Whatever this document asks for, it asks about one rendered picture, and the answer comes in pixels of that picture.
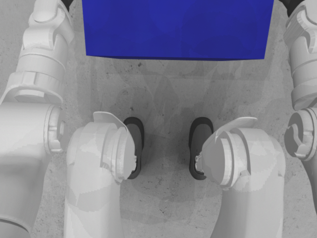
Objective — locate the right robot shin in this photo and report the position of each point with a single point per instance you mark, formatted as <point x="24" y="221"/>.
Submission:
<point x="203" y="160"/>

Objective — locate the robot left forearm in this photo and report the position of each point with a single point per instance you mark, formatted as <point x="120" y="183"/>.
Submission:
<point x="43" y="57"/>

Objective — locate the robot left hand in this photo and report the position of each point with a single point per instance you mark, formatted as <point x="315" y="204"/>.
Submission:
<point x="67" y="3"/>

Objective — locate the robot right hand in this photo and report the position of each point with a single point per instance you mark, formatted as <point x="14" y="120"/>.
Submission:
<point x="290" y="5"/>

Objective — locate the robot right forearm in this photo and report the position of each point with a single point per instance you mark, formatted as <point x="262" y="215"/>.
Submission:
<point x="301" y="38"/>

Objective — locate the robot shin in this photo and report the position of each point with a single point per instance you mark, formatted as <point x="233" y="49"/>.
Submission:
<point x="203" y="160"/>
<point x="98" y="117"/>

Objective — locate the right robot upper arm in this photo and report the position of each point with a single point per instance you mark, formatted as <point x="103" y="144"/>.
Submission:
<point x="300" y="141"/>

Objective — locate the carton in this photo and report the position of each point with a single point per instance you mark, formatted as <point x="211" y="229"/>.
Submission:
<point x="213" y="30"/>

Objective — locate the left robot upper arm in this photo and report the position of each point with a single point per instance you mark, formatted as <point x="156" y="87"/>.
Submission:
<point x="30" y="134"/>

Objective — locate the left robot shin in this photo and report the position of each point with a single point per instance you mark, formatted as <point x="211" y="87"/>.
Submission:
<point x="98" y="117"/>

